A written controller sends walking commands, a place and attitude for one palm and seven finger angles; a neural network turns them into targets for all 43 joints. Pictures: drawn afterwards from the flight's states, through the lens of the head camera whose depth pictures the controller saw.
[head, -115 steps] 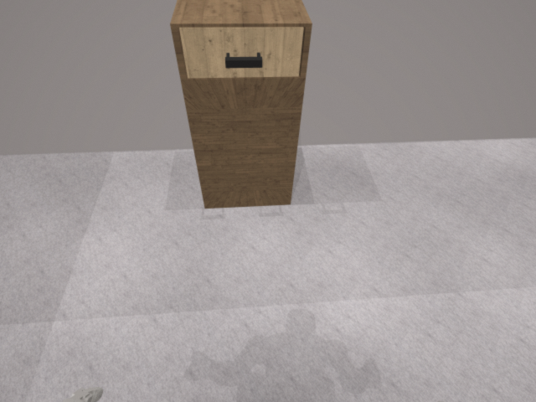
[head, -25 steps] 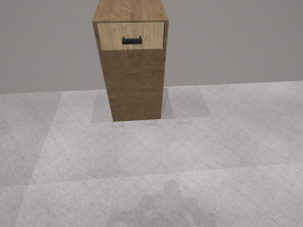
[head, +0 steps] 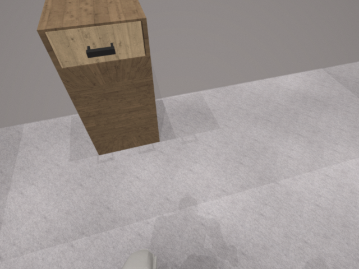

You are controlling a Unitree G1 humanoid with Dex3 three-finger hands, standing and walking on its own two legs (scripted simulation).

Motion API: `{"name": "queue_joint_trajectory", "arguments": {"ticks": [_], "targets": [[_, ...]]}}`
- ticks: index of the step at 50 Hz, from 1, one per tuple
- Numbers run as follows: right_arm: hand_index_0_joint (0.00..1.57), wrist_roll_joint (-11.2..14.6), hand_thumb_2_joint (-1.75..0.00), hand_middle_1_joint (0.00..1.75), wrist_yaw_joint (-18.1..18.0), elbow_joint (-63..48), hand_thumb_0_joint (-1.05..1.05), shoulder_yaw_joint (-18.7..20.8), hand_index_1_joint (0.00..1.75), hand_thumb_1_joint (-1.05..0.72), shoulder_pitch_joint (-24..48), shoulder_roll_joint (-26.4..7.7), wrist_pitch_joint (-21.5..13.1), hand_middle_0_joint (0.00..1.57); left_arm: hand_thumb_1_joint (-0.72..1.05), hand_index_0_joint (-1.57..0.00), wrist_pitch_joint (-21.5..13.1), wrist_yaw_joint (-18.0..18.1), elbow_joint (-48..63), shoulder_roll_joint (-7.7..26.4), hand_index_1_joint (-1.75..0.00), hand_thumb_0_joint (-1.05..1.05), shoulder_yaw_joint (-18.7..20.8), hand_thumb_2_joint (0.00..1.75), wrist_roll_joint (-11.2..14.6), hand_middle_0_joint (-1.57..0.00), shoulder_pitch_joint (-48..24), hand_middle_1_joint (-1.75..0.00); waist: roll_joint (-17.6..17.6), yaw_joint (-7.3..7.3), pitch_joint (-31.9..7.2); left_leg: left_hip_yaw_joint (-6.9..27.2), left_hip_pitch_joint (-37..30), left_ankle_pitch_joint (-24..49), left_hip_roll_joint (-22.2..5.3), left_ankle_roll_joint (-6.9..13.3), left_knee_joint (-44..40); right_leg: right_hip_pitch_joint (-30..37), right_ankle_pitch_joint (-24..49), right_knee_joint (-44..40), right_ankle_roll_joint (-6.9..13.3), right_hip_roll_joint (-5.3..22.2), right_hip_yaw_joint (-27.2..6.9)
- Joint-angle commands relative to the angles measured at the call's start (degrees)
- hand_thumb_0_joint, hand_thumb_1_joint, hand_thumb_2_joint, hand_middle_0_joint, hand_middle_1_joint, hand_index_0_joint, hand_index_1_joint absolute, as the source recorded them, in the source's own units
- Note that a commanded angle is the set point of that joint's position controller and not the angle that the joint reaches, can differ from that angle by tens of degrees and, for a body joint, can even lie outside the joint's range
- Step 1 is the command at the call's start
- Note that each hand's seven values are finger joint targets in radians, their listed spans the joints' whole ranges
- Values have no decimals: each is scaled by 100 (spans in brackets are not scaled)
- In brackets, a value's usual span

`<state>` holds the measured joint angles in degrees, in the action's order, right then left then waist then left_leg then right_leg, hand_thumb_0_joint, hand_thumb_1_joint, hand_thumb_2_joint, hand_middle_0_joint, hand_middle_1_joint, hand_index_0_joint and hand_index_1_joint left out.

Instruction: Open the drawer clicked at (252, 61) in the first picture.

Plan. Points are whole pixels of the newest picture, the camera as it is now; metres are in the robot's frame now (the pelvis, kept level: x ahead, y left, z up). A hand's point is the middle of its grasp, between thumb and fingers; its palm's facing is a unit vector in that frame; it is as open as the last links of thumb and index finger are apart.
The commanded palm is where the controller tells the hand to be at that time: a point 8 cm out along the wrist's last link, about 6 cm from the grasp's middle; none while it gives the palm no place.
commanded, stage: walk to a spot facing it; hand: left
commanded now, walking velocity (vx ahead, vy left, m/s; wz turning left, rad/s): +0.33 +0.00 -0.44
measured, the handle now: (100, 49) +0.92 +0.42 -0.01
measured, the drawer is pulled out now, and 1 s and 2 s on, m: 0.00 0.00 0.00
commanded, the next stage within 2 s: turn to face it in 0.68 s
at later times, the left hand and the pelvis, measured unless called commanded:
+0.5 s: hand (108, 196) +0.33 +0.25 -0.16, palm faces -0.23 -0.94 -0.24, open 7.4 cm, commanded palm none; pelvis +0.18 +0.07 +0.00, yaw -17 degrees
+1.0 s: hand (150, 172) +0.43 +0.14 -0.17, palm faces -0.44 -0.88 -0.17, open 7.4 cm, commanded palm none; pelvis +0.26 +0.04 -0.01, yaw -26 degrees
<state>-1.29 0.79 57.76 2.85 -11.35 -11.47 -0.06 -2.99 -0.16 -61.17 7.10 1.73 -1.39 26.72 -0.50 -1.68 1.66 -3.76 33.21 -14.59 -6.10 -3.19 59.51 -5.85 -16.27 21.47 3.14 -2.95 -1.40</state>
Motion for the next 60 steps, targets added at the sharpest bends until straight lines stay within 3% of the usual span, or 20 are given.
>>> {"name": "queue_joint_trajectory", "arguments": {"ticks": [1, 6, 8, 9, 10, 11, 14, 17, 30, 32, 33, 34, 35, 40, 46, 49, 50, 52, 53, 60], "targets": [[20, 36, -90, 30, 56, -740, 0, 114, 30, -90, 800, -270, -229, 20, 90, -20, -144, 115, 205, 1124, -30, 0, 276, 90, -17, -20, 288, -30, 638, -70, 331, 21, 567, 378, -55, -22, -642, 134, 1384, -926, 748, 1440, -1354], [20, 82, -90, 30, 31, -901, 0, 116, 30, -90, 857, -269, -345, 20, 90, -20, -72, 132, 270, 1262, -30, 0, 375, 90, -44, -20, -11, -30, 864, -22, 318, -74, -845, 95, 202, 135, -2057, -256, 1880, -440, 589, 1425, -1380], [20, 50, -90, 30, -99, -590, 0, 173, 30, -90, -236, -515, -412, 20, 90, -20, -57, 117, 346, 1252, -30, 0, 428, 90, 3, -20, -228, -30, 523, 471, -159, -160, -2556, 422, 390, 220, -3068, -642, 2585, 816, 349, 952, -1093], [20, -3, -90, 30, -199, -342, 0, 285, 30, -90, -1164, -1009, -445, 20, 90, -20, -48, 74, 399, 1044, -30, 0, 435, 90, 59, -20, -146, -30, -175, 797, -843, 556, -4078, 405, -368, 396, -3241, -1380, 1841, 2187, 153, 567, -752], [20, -39, -90, 30, -225, -226, 0, 418, 30, -90, -1810, -1695, -442, 20, 90, -20, -18, -7, 510, 672, -30, 0, 403, 90, 112, -20, 107, -30, -1875, 814, -1446, 2755, -4888, 580, -2178, 931, -3722, -2561, -1575, 4224, -182, -147, 50], [20, 6, -90, 30, -194, -320, 0, 326, 30, -90, -1614, -1600, -362, 20, 90, -20, -18, -8, 650, 768, -30, 0, 408, 90, 64, -20, -112, -30, -1418, 716, -1169, 3235, -4046, -323, -2557, 1274, -4349, -2862, -1850, 5130, -127, 42, -125], [20, -3, -90, 30, -226, -512, 0, 79, 30, -90, -476, -600, -432, 20, 90, -20, 133, -139, 715, 700, -30, 0, 427, 90, -42, -20, -741, -30, -826, 238, 256, 1643, -2083, -75, -1800, 957, -4700, -2981, -560, 5552, -252, 720, -6], [20, 11, -90, 30, -270, -441, 0, 49, 30, -90, -375, -460, -487, 20, 90, -20, 346, -186, 679, 544, -30, 0, 401, 90, -25, -20, -514, -30, -802, -9, -168, 140, -2121, 2151, -1388, 922, -4306, -2588, -210, 5077, -414, 780, 219], [20, -46, -90, 30, -190, -395, 0, 246, 30, -90, -821, -1024, -198, 20, 90, -20, 461, -183, 1547, 751, -30, 0, 321, 90, -43, -20, -2231, -30, -685, 405, -41, -859, -2722, 3033, -1605, 895, -3397, -1850, -146, 2003, -368, 550, 832], [20, -10, -90, 30, -162, -473, 0, 251, 30, -90, -755, -1123, -156, 20, 90, -20, 362, -145, 1409, 1022, -30, 0, 375, 90, -44, -20, -1529, -30, -388, -27, -453, -1191, -2472, 3388, -1443, 543, -2030, -620, 416, 1078, -198, 391, 881], [20, 54, -90, 30, -102, -592, 0, 200, 30, -90, -896, -926, -123, 20, 90, -20, 258, -77, 1277, 1599, -30, 0, 481, 90, -77, -20, -947, -30, 790, -280, -1009, -1449, -1153, 1885, -1048, 181, -422, 983, 1855, 601, 185, 1324, -296], [20, 61, -90, 30, -116, -863, 0, 107, 30, -90, -807, -593, -94, 20, 90, -20, 234, 0, 1175, 2234, -30, 0, 610, 90, 27, -20, -499, -30, 1838, -349, -1418, -1042, 253, -2118, -32, -199, 1295, 1652, 4838, 432, 997, 2834, -2424], [20, 89, -90, 30, -224, -941, 0, 119, 30, -90, -446, -768, -36, 20, 90, -20, 282, 92, 1174, 2192, -30, 0, 614, 90, 134, -20, -457, -30, 1222, -446, -1504, -29, 183, -2196, -180, -105, 1512, 1225, 4802, 383, 1162, 2770, -2131], [20, 0, -90, 30, -214, -594, 0, 70, 30, -90, -719, -549, 170, 20, 90, -20, 320, 169, 1490, 1481, -30, 0, 389, 90, 24, -20, -1999, -30, 568, 369, -634, 136, -484, -876, -231, -164, 706, -620, 2726, -93, 692, 1754, -750], [20, 43, -90, 30, -167, -325, 0, -79, 30, -90, -828, -157, 87, 20, 90, -20, 278, 170, 1124, 1176, -30, 0, 231, 90, -26, -20, -1757, -30, 733, 285, -527, -3, -1322, -790, 123, 64, -1294, -832, 1322, -305, 622, 1516, -351], [20, 52, -90, 30, -162, -134, 0, -111, 30, -90, -950, -160, 26, 20, 90, -20, 299, 177, 903, 1105, -30, 0, 196, 90, 76, -20, -1655, -30, 718, 314, -386, -98, -2143, 260, 236, 84, -2910, -946, 851, 83, 229, 1393, 10], [20, 59, -90, 30, -144, -126, 0, -87, 30, -90, -968, -315, -1, 20, 90, -20, 340, 180, 874, 1000, -30, 0, 188, 90, 84, -20, -1568, -30, 218, 278, -269, 210, -2315, 658, 39, 152, -3339, -1131, 548, 466, 20, 1305, 152], [20, -15, -90, 30, -154, -327, 0, 38, 30, -90, -727, -912, 7, 20, 90, -20, 410, 164, 958, 680, -30, 0, 180, 90, 102, -20, -1323, -30, -1340, 131, 148, 1947, -1691, 1369, -1223, 886, -4152, -1553, -651, 1497, -484, 596, 748], [20, -43, -90, 30, -197, -281, 0, 78, 30, -90, -743, -916, -7, 20, 90, -20, 427, 188, 995, 755, -30, 0, 203, 90, 69, -20, -1621, -30, -1896, 323, 239, 2528, -1588, 1352, -1301, 1176, -4614, -1764, -1333, 2470, -528, 433, 665], [20, -8, -90, 30, -235, -379, 0, 197, 30, -90, -693, -946, 10, 20, 90, -20, 382, 115, 1019, 738, -30, 0, 304, 90, 83, -20, -1784, -30, -706, 367, -444, 1867, -2696, 2586, -781, 1325, -4007, -2341, -1032, 3378, -637, 550, 226]]}}
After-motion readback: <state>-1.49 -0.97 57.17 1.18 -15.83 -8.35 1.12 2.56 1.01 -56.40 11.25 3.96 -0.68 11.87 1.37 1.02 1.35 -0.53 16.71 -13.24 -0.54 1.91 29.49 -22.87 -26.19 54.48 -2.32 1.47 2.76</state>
